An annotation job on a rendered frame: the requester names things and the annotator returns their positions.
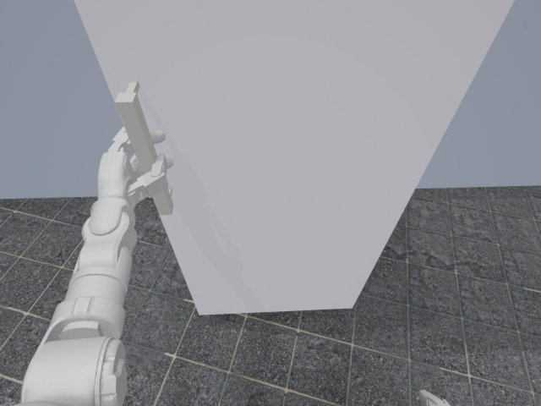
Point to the fridge door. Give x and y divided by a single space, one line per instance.
298 130

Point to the handle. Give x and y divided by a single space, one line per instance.
131 113

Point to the robot left hand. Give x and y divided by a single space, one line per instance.
122 178

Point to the robot left upper arm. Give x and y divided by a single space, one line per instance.
78 372

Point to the robot left forearm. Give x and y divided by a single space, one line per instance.
93 305

